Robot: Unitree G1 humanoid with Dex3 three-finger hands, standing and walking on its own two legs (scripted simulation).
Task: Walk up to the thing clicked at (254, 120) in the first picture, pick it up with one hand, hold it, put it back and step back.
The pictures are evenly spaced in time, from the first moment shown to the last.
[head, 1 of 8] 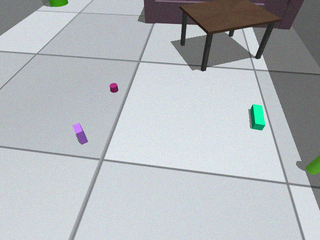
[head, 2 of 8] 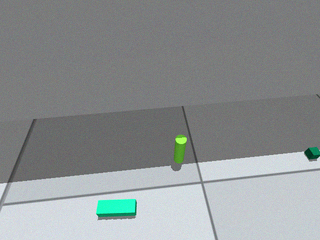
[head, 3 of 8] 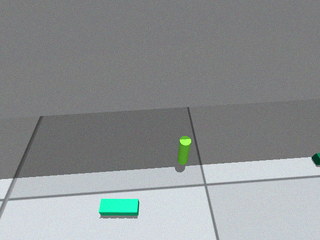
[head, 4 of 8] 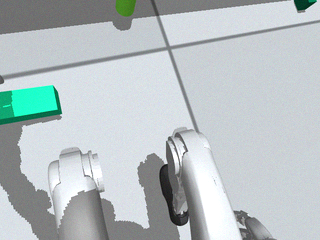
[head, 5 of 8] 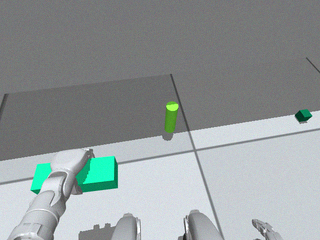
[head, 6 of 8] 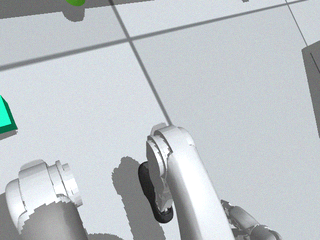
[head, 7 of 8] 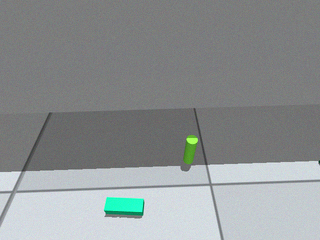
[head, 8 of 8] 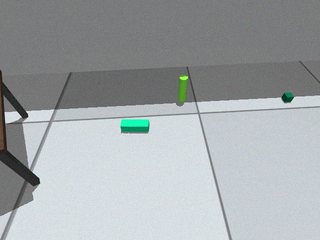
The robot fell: no
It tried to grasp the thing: yes
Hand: left
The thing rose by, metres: 0.66
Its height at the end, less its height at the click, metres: +0.00
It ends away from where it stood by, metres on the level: 0.02
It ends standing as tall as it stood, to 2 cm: yes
